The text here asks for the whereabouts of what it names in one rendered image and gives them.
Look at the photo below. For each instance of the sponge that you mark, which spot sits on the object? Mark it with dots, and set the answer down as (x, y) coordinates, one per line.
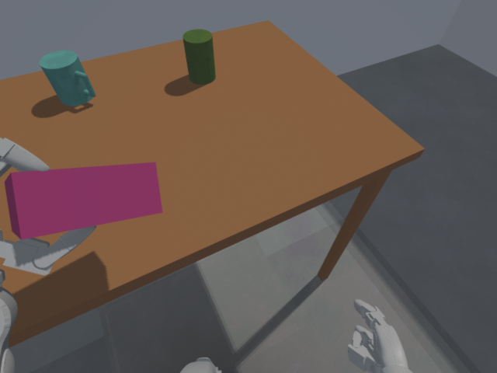
(60, 200)

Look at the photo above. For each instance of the left robot shin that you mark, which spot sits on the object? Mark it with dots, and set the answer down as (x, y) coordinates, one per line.
(204, 359)

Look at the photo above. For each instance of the left robot forearm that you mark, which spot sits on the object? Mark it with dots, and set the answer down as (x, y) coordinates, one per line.
(8, 314)

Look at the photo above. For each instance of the left robot hand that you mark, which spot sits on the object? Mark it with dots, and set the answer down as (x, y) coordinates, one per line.
(33, 255)

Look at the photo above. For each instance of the table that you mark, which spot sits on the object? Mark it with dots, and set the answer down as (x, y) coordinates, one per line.
(274, 135)

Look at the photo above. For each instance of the right robot hand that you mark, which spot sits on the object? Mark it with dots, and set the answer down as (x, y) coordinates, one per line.
(373, 351)

